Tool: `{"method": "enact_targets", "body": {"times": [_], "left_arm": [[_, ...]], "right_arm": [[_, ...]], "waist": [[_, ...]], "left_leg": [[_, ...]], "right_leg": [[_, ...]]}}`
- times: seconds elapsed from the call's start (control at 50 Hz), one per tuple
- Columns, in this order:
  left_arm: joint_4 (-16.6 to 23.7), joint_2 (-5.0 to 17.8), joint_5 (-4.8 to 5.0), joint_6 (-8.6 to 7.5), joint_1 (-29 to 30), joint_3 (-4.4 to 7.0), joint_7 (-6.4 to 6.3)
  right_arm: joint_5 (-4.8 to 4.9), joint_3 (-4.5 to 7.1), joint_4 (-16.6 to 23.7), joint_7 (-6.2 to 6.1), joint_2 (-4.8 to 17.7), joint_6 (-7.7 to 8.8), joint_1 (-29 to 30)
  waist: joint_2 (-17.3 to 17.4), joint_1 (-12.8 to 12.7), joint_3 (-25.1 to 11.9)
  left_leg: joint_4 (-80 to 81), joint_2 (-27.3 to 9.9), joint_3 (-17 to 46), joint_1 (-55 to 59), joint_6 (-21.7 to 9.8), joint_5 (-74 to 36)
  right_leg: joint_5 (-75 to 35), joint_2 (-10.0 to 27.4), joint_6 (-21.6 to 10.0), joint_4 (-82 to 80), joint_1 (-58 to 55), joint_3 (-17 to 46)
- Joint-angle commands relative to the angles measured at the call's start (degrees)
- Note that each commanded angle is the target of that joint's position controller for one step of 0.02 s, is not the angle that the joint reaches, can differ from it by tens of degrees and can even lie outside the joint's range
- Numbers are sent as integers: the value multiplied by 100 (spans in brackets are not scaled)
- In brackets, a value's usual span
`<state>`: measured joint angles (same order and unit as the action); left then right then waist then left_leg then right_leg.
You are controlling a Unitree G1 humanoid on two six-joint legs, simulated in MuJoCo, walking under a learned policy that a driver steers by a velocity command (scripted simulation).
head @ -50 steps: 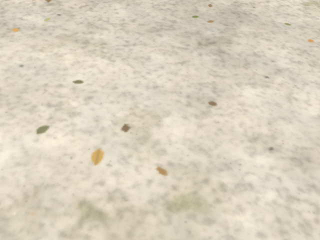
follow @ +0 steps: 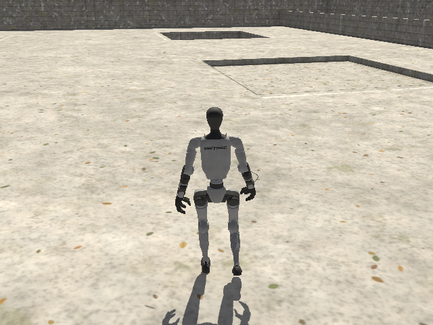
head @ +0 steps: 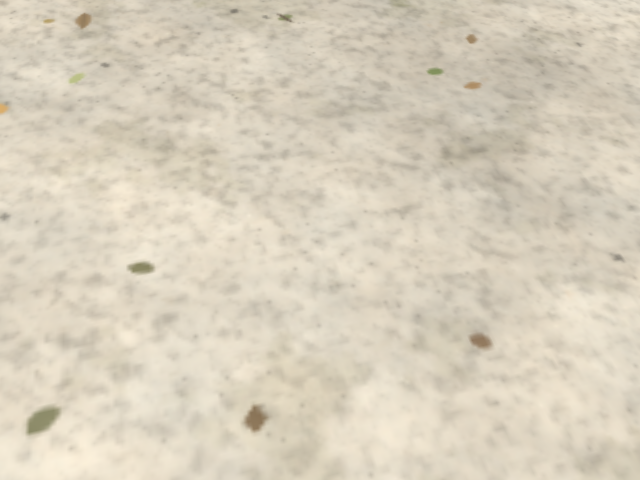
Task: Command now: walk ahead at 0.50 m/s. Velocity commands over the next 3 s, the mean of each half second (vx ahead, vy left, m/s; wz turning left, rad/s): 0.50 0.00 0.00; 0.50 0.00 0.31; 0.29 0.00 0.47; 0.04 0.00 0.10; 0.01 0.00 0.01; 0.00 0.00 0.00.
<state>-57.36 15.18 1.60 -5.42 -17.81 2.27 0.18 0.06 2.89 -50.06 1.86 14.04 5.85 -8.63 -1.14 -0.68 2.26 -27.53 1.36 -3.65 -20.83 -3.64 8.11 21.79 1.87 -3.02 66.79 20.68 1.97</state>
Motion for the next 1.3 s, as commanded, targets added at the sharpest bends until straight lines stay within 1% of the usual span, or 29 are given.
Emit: {"method": "enact_targets", "body": {"times": [0.02,0.06,0.1,0.22,0.3,0.36,0.4,0.42,0.44,0.46,0.48,0.5,0.54,0.58,0.62,0.66,0.78,0.88,0.94,0.98,1.0,1.02,1.04,1.06,1.08,1.1,1.12,1.2,1.3], "left_arm": [[334,443,-38,-7,-53,157,-54],[334,287,-60,103,-73,152,-71],[500,338,-104,134,350,179,-88],[878,186,-104,45,1599,126,5],[1111,207,-55,-1,2204,84,120],[1222,346,-39,-60,2242,111,218],[1071,588,-45,-83,1585,233,222],[769,839,-57,-79,653,378,189],[535,1259,-128,-67,-427,503,134],[385,1659,-129,-32,-840,585,148],[407,1095,-70,-31,-765,423,149],[515,845,-65,-52,-220,345,123],[680,519,-157,-73,570,239,131],[628,336,-232,-111,695,187,146],[511,486,-225,-157,556,229,111],[428,629,-253,-172,422,272,36],[354,701,-208,-140,221,256,-96],[175,813,-134,56,-244,299,-123],[292,1038,-100,196,-30,369,-187],[408,1097,-96,286,163,375,-244],[553,985,-164,236,121,314,-249],[798,41,-307,34,-463,23,-96],[886,567,-68,-237,174,121,7],[1068,782,112,-373,705,183,51],[1079,733,56,-423,812,172,23],[1027,759,-83,-396,832,225,-21],[1036,806,-129,-306,735,274,-41],[1237,531,-262,-41,791,259,-134],[1540,400,-196,17,1549,176,-65]], "right_arm": [[-64,93,135,29,484,78,-246],[-41,121,19,10,594,108,-424],[-43,160,-81,-62,750,103,-632],[30,164,-306,-212,849,15,-1175],[70,191,-537,-235,878,-78,-1576],[94,247,-602,-276,955,-169,-1564],[92,274,-551,-286,1040,-225,-1343],[70,225,-513,-285,922,-257,-1276],[-21,129,-376,-288,748,-257,-1346],[-24,-104,-353,-205,-81,-117,-2084],[122,4,-404,-179,470,34,-1737],[267,100,-212,-161,820,134,-1158],[165,149,-122,-234,810,140,-651],[151,159,-212,-243,549,-34,-947],[165,146,-199,-256,382,-172,-935],[143,171,-69,-265,419,-227,-608],[98,118,283,-116,274,-177,372],[114,56,740,66,233,-192,1068],[122,159,903,175,456,-212,814],[144,429,631,149,923,-235,-575],[126,629,457,20,1451,-286,-1500],[157,675,478,-3,1893,-252,-1425],[94,531,548,-14,1414,-224,-1674],[54,459,556,-34,1132,-179,-1417],[73,412,655,-36,977,-147,-999],[61,359,769,-34,803,-145,-600],[-8,315,892,-55,733,-140,-353],[1,401,964,-190,1091,-181,-364],[110,422,931,-341,1097,-431,-692]], "waist": [[558,6,-434],[522,-72,-306],[431,-18,-126],[432,330,121],[417,497,311],[486,350,248],[641,-67,-192],[561,-494,-744],[4,-814,-1595],[-1533,-420,-2319],[-1080,-625,-2263],[-850,-556,-1394],[-146,-217,-599],[-297,82,-482],[-266,145,-275],[-167,99,-104],[-131,-188,127],[-57,-399,346],[-352,-74,-3],[-359,705,-781],[298,1048,-1379],[1616,348,-1917],[1018,757,-2297],[815,791,-1511],[256,535,-1075],[36,300,-734],[127,86,-580],[220,-127,-409],[657,229,-732]], "left_leg": [[1761,-1445,1748,1271,-866,-439],[1956,-1375,1414,1026,-960,-799],[2083,-1383,1242,1107,-1006,-1038],[2207,-1160,693,1381,-764,-916],[1985,-1432,701,2108,-759,-984],[1574,-1682,764,2641,-655,-1573],[797,-1583,627,2655,-509,-3161],[-265,-1270,404,2325,-354,-3618],[-2022,-912,159,1107,-148,-2191],[-4074,225,262,-1269,255,1762],[-4827,51,1064,-1968,164,2518],[-4932,-267,996,-2380,57,2085],[-4289,-773,772,-1933,65,1186],[-3913,-978,838,-1317,79,873],[-3620,-1030,849,-1373,139,666],[-3177,-1000,974,-1770,205,125],[-1379,-757,572,-1689,198,-1540],[-771,-631,269,-2183,20,-921],[-744,-226,-197,-1436,-246,-37],[-404,231,-332,515,-582,-116],[-222,-513,977,2315,-959,-105],[319,-1928,4246,4266,-2082,635],[972,-2059,4964,4549,-2064,941],[1025,-1861,4055,4019,-1755,466],[1055,-1612,3352,3145,-1562,-91],[1152,-1405,2830,2292,-1436,-686],[1244,-1288,2542,1691,-1406,-1492],[1149,-919,1636,598,-1294,-3671],[727,-506,1431,547,-689,-2880]], "right_leg": [[-631,646,-21,-38,1228,240],[-835,688,71,-333,1233,155],[-1320,727,183,-887,1674,140],[-2862,462,271,-2925,1679,-130],[-2679,340,175,-3513,1849,-149],[-2082,257,-30,-3765,1710,-153],[-1777,-60,-214,-3868,591,-430],[-1886,-194,-380,-3906,-690,-522],[-1951,768,-755,-3726,-2513,586],[-916,2061,-1754,-4369,-4463,3398],[-239,1993,-1648,-4892,-4414,3947],[-436,1814,-1357,-4983,-3678,3061],[-1508,1407,-1105,-5290,-2052,1859],[-1785,1221,-1003,-5643,-1361,1231],[-2004,1214,-1039,-5916,-1070,787],[-2188,1211,-1009,-6060,-1116,441],[-2507,977,-645,-6203,-1358,-655],[-3260,1368,-566,-5702,-2626,-943],[-5702,1461,-384,-4724,-2925,-1193],[-6487,1211,-136,-2800,-2411,-1413],[-4763,951,108,-1004,-986,-1444],[830,-357,429,926,1640,-815],[1114,-330,285,1449,2330,323],[588,-31,132,1308,2749,353],[101,229,87,801,2512,326],[-124,385,144,295,2109,279],[-217,467,225,98,1677,292],[-666,223,640,-1164,1155,-8],[-2496,-303,661,-3122,504,-87]]}}
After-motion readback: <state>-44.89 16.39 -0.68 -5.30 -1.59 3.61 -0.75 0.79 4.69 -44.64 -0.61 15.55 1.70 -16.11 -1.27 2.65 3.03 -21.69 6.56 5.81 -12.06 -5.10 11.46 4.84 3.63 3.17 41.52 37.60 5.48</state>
